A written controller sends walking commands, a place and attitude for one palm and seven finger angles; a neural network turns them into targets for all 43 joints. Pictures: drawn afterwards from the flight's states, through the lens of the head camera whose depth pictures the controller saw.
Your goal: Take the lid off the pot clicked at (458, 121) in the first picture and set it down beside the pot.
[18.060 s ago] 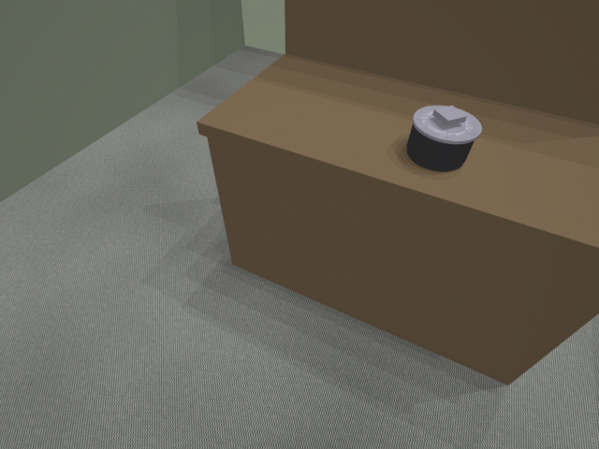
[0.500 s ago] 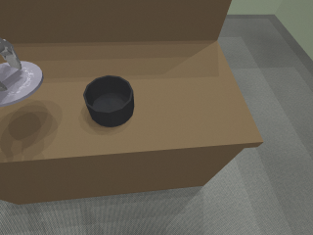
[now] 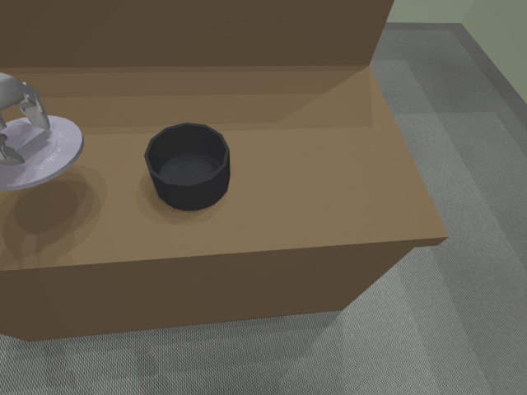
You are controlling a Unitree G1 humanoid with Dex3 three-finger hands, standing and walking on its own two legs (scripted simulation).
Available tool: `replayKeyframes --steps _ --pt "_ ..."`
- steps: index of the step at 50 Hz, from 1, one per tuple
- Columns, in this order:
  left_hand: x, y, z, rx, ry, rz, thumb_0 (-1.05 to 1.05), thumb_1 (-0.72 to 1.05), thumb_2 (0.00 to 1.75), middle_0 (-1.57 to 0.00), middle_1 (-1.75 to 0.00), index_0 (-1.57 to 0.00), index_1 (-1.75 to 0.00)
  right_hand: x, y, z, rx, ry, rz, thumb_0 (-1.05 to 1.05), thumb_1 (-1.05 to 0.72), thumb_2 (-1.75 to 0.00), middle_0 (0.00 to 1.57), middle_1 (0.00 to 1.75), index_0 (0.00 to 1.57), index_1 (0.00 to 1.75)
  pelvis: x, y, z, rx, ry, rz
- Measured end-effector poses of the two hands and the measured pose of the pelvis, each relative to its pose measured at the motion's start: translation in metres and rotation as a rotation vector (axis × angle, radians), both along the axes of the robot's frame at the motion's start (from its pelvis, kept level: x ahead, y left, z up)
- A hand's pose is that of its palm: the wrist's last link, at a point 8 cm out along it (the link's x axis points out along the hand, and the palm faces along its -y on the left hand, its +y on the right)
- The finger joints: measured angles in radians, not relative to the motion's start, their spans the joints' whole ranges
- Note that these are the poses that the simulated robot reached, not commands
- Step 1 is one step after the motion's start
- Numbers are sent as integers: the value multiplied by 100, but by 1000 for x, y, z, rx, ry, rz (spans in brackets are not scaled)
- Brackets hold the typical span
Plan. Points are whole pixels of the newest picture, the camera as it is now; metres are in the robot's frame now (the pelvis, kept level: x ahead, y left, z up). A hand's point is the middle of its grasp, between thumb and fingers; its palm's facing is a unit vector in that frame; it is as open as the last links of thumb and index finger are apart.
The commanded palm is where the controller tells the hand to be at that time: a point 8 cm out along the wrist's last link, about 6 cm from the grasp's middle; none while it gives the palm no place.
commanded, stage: lower the lid onto the table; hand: left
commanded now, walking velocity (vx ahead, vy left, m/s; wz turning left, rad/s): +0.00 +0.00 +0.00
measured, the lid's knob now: (19, 138) +0.48 +0.35 +0.09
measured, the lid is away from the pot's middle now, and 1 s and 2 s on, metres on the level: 0.24 0.22 0.23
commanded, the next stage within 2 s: open the fingers wide in 1.90 s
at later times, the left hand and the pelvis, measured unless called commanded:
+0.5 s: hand (14, 147) +0.46 +0.35 +0.09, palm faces -0.45 -0.13 -0.88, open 9.2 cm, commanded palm +0.50 +0.35 +0.16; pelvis +0.00 +0.01 +0.00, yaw -1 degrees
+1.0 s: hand (33, 160) +0.45 +0.33 +0.07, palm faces -0.47 -0.11 -0.88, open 9.2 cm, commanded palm +0.51 +0.34 +0.12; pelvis +0.00 +0.00 -0.01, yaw -1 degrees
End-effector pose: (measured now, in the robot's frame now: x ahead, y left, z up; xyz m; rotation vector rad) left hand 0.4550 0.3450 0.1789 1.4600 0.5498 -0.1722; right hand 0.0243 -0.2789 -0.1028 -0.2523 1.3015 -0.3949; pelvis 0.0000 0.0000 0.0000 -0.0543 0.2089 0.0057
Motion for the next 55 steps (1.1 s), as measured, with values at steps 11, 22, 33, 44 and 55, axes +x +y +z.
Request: replayKeyframes --steps 11,22,33,44,55 --pt "6 2 -13 -1 5 -2 -3 4 91 -58 -91 -56 -90 -13 1 2 -17 26 -20 0 -91 -90 21 30 21 30 2 3 -1 -2 13 -6" --pt "8 3 -25 -1 18 -9 -3 4 91 -58 -91 -56 -90 -26 1 1 -23 74 -40 0 -91 -90 21 30 20 30 3 5 -3 -6 27 -8" --pt "5 -1 -37 0 31 -23 -3 4 91 -58 -91 -56 -90 -27 2 -2 -20 70 -41 0 -91 -90 21 30 21 30 0 5 -5 -7 34 -9" --pt "5 -10 -49 3 35 -48 -3 4 91 -58 -91 -56 -89 -30 0 -3 -32 58 -47 0 -91 -90 21 30 21 30 -3 3 -7 -7 39 -13" --pt "7 -10 -61 5 47 -40 -3 4 91 -58 -91 -55 -89 -44 -4 -4 -44 95 -64 0 -91 -90 21 30 21 30 -3 0 -10 -7 56 -17"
